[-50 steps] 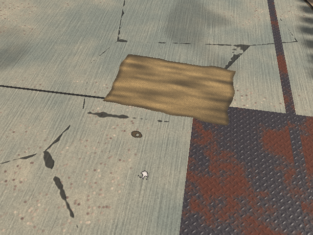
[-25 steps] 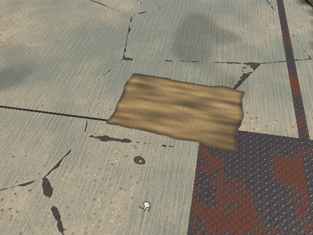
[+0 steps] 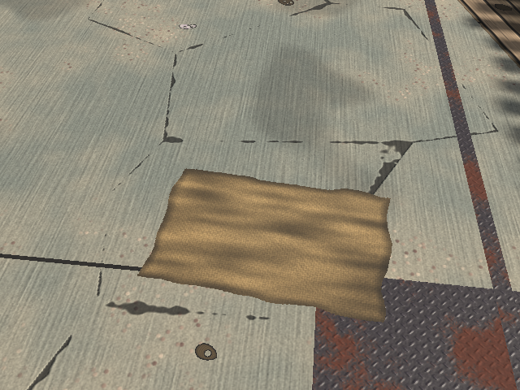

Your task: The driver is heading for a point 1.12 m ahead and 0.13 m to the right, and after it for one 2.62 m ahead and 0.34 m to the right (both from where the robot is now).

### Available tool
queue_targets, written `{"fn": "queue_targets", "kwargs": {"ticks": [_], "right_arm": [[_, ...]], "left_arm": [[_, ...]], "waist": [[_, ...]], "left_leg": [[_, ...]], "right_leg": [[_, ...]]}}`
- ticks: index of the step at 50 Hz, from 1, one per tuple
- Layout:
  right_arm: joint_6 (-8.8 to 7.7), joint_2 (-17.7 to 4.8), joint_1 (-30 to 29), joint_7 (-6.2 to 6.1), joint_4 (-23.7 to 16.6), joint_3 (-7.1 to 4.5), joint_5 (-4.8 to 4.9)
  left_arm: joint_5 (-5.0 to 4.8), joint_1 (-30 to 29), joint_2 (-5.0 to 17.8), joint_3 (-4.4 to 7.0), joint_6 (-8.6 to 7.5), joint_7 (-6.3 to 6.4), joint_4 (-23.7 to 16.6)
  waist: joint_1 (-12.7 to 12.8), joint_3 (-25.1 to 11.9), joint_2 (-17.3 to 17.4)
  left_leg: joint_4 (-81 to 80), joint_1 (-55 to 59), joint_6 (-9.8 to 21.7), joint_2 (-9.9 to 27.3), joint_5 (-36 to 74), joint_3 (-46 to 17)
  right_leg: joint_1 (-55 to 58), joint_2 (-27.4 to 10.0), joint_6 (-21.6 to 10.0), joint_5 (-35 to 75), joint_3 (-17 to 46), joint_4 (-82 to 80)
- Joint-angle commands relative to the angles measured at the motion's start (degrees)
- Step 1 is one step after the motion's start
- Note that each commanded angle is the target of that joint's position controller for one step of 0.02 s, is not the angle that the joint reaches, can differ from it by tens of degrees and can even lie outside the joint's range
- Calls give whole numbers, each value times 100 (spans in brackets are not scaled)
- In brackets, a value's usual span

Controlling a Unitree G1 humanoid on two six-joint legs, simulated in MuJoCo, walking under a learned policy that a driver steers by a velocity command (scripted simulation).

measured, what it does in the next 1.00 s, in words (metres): walks ahead: right foot, then left foot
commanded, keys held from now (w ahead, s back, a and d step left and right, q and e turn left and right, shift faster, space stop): w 0.56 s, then no key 0.44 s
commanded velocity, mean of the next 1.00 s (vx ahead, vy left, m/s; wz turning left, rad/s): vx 0.38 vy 0.00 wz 0.00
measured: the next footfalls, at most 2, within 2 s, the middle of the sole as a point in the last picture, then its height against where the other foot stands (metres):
right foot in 0.30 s outside the picture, level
left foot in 0.80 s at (238, 361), level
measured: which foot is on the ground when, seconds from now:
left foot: down 0.00-0.32, up 0.34-0.78, down 0.80-1.00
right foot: up 0.00-0.28, down 0.30-0.80, up 0.82-1.00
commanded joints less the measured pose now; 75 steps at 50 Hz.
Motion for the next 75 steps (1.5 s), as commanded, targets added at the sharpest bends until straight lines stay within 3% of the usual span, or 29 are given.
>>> {"fn": "queue_targets", "kwargs": {"ticks": [1, 10, 12, 14, 15, 16, 17, 18, 21, 25, 35, 39, 40, 41, 42, 43, 45, 49, 53, 56, 58, 60, 62, 66, 69, 72, 73, 74, 75], "right_arm": [[-97, -763, -235, -112, -323, -124, 11], [95, -971, 647, -204, -29, -180, 150], [155, -1043, 596, -218, -18, -215, 154], [217, -1021, 378, -220, -76, -196, 127], [216, -802, 311, -217, -193, -103, 47], [96, -158, 866, -167, -303, 97, 26], [-61, -326, 886, -140, -219, 78, 110], [-142, -889, 383, -117, -358, -74, 264], [-32, -773, -149, -204, -480, -146, 140], [173, -508, -137, -236, -506, -154, 93], [117, -334, -1782, -105, -996, -86, 55], [29, -759, -949, -73, -746, -242, -43], [0, -1086, -474, -108, -581, -340, -98], [34, -1350, -61, -140, -527, -359, -210], [117, -1001, 103, -129, -460, -248, -151], [177, -780, -5, -89, -502, -189, -16], [224, -626, -1016, -122, -686, -114, 14], [301, -589, -1542, -202, -671, -110, -177], [364, -634, -1497, -283, -557, -115, -40], [440, -478, -1271, -307, -386, -62, 38], [483, -507, -1009, -349, -329, -114, 32], [499, -492, -967, -392, -257, -123, 3], [494, -580, -906, -413, -185, -183, 48], [270, -340, -1229, -251, -296, -196, 119], [132, -280, -1200, -187, -300, -199, 200], [149, -431, -45, -197, 209, -333, 177], [150, -783, 689, -238, 365, -436, 175], [159, -1398, 1303, -205, 451, -557, 159], [74, -1036, 1192, -181, 454, -401, 72]], "left_arm": [[69, 192, 244, 68, 28, 37, -242], [-59, -1435, 246, 14, -86, -202, -760], [-59, -1307, 369, 53, -138, -261, -795], [-42, -284, 671, 228, -175, -254, -519], [-9, 882, 1072, 385, -188, -210, -219], [84, 1683, 1735, 553, -139, -196, -64], [71, 1788, 1316, 432, -128, -221, -31], [41, 1263, 953, 308, -141, -224, -118], [78, 124, 423, 129, -134, -281, -322], [105, 445, 571, 177, -178, -260, -51], [51, 1080, 709, 152, 39, -32, 386], [-1, 711, 763, 192, 140, 31, 418], [64, 889, 686, 166, 136, 26, 397], [195, 1521, 236, 21, 88, -18, 436], [109, 2100, -125, -113, 88, -61, 667], [-2, 1853, 389, 23, 146, -75, 708], [-39, 929, 525, 109, 334, 33, 482], [76, 1020, 163, 94, 573, 228, 553], [109, 941, 158, 100, 627, 216, 646], [251, 834, 224, 102, 641, 170, 650], [155, 675, 613, 190, 595, 178, 715], [152, 566, 346, 144, 470, 170, 762], [85, 612, 554, 239, 389, 173, 730], [-35, 984, 816, 385, 187, 197, 806], [-97, 749, 668, 363, 98, 136, 742], [-118, 468, 682, 369, 134, 82, 657], [-61, 233, 363, 283, 99, 54, 525], [-60, 244, 33, 207, -17, 68, 298], [-115, 46, 317, 268, -100, 53, 246]], "waist": [[268, 307, 424], [-279, 462, 536], [-129, 385, 615], [451, -179, 631], [896, -991, 345], [841, -1842, -1055], [864, -2209, -1252], [750, -1355, -839], [223, -292, -196], [40, -42, -153], [430, 165, -242], [-109, -343, -239], [-180, -786, 152], [34, -1618, 1038], [69, -2383, 1792], [-27, -2252, 1184], [148, -962, 555], [471, -528, 998], [474, -627, 919], [465, -120, 684], [135, 367, -213], [113, 251, -484], [176, 249, -542], [389, 508, -971], [226, 507, -620], [-259, 105, -297], [-509, -80, 723], [-623, -288, 2238], [-488, -87, 1636]], "left_leg": [[-1163, -571, 989, 1624, 383, -1227], [-645, 816, 642, 1872, 322, -1036], [-332, 1067, 552, 2010, 603, -1114], [858, 971, 348, 1714, 2182, -836], [2381, 179, 148, 1368, 2065, -515], [4738, -2251, -320, 423, -20, -50], [5704, -3115, -271, 267, -2419, -913], [6076, -3603, -141, 635, -2096, -1052], [5183, -2921, -160, 1328, -826, -796], [4585, -2813, -325, 1378, -198, -676], [1634, -2187, -354, 835, 1399, -334], [861, -1055, -7, 579, 1318, -315], [888, -41, 128, 868, 3270, -505], [1489, 1983, 786, 2028, 5450, -1607], [1289, 2688, 1574, 2933, 5678, -2759], [942, 2092, 1446, 2687, 4024, -2786], [314, 453, 994, 2260, 1756, -2155], [-291, -1243, 708, 1665, 391, -1301], [-367, -1344, 596, 1607, -1148, -1250], [-329, -1687, 13, 1304, -2565, -1160], [96, -1105, -287, 756, -1953, -583], [625, -397, -274, 654, -1487, -406], [1183, -662, -199, 432, -2114, -119], [2695, -2028, -34, 583, -1402, -203], [1905, -1741, 98, 680, -1590, -153], [1089, 571, 22, 430, -729, -10], [461, 1398, 295, 1326, -967, -1312], [-447, 2270, 1109, 2547, -1574, -3628], [-513, 2062, 1351, 2880, -1850, -4219]], "right_leg": [[-139, -245, 154, 898, 20, -841], [35, 182, 92, 1263, -246, -3308], [352, 275, -70, 807, -294, -3547], [1793, 601, -307, 603, -562, -3795], [3459, 135, -618, 749, -43, -3639], [5817, -1309, -1499, 143, 2393, -3939], [6079, -1643, -1718, -341, 3926, -4748], [5373, -1459, -1390, -389, 3151, -4800], [3258, -729, -980, 661, 1274, -5335], [2803, -507, -1080, 1644, 563, -5694], [3278, -338, -732, 3291, -261, -5165], [3760, -271, -420, 3692, -124, -3937], [3454, 138, -199, 3147, -313, -3069], [1954, 621, 86, 669, -430, -1522], [1134, 1018, 318, -2751, -131, -188], [1014, 807, 346, -2891, 290, 280], [721, 426, 430, -2213, 64, 94], [1981, 360, 486, -1446, -180, -1477], [2653, 441, 367, -353, -335, -2779], [2901, 328, 89, -34, -232, -3773], [1731, 223, -97, -1510, -15, -4238], [1299, 235, -12, -2046, 41, -4655], [1434, 118, -167, -2698, 298, -4839], [2417, -1154, -947, -2759, 1923, -5496], [2614, -929, -753, -1848, 1418, -5225], [1528, -247, -438, -963, 502, -4308], [762, 257, -117, -432, -180, -2617], [-696, 890, 116, -1450, -630, -961], [-1267, 595, 18, -1905, -29, 235]]}}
